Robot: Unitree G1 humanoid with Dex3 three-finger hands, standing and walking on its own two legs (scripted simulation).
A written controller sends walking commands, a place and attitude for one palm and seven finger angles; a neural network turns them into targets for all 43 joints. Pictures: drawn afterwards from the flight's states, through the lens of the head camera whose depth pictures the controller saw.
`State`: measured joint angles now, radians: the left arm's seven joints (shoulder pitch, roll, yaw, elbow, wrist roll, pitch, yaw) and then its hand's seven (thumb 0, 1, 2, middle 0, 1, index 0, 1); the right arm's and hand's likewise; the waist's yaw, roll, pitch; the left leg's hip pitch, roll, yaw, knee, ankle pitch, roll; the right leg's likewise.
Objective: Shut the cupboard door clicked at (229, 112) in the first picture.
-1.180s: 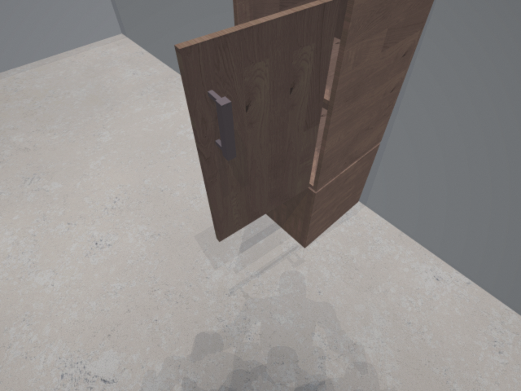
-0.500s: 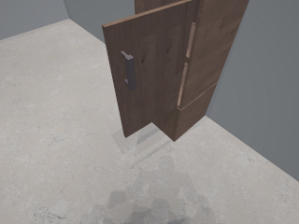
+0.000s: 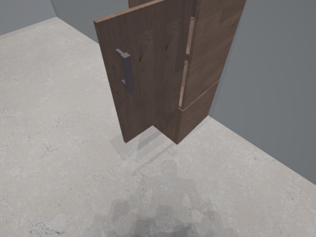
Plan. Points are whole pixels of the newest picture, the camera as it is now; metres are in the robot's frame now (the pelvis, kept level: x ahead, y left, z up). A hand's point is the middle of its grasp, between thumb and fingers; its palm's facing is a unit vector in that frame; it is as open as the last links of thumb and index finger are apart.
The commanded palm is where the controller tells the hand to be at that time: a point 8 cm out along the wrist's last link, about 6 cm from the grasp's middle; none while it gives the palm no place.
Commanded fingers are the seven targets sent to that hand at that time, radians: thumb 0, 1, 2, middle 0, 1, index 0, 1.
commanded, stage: walk to a spot facing it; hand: left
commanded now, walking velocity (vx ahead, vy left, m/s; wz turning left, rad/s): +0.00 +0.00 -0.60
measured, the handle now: (124, 71) +0.57 +0.15 +0.08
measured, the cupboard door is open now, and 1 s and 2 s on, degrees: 85 85 85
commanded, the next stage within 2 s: none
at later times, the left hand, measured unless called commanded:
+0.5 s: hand out of the picture +0.05 +0.17 -0.17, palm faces -0.18 -0.95 -0.26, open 7.4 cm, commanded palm none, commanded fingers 0.00 0.90 0.90 -0.20 -0.30 -0.20 -0.30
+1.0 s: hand out of the picture +0.14 +0.13 -0.18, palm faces -0.50 -0.83 -0.26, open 7.4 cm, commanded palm none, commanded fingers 0.00 0.90 0.90 -0.20 -0.30 -0.20 -0.30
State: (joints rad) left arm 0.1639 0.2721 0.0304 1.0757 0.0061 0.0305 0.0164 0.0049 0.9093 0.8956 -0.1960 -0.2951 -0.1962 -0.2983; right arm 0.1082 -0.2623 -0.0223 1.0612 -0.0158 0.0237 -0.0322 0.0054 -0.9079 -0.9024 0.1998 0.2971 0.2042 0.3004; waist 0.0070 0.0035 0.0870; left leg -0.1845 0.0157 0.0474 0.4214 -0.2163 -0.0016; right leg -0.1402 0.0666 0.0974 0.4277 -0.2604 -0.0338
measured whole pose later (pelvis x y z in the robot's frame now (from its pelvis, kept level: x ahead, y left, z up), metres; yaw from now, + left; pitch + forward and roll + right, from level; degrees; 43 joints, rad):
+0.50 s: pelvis -0.03 -0.02 +0.00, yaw -15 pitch +1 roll +3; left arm 0.24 0.20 0.08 0.97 0.02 0.04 0.02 0.01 0.91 0.90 -0.20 -0.30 -0.20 -0.30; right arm 0.08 -0.21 -0.06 0.94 0.00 0.05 -0.03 0.01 -0.91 -0.90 0.20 0.30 0.20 0.30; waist 0.03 -0.04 0.12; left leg -0.38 0.01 0.00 0.82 -0.44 -0.05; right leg -0.28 0.07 0.18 0.49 -0.22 -0.04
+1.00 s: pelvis -0.04 -0.01 -0.01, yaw -32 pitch +0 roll +1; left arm 0.16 0.25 0.07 0.90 0.03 0.05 0.00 0.00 0.91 0.90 -0.20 -0.30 -0.20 -0.30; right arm 0.14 -0.26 -0.06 0.89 -0.01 0.04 -0.02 0.01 -0.91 -0.90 0.20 0.30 0.20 0.30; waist -0.01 -0.04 0.13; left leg -0.38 0.04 0.05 0.80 -0.43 -0.06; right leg -0.37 0.02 0.12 0.60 -0.24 0.01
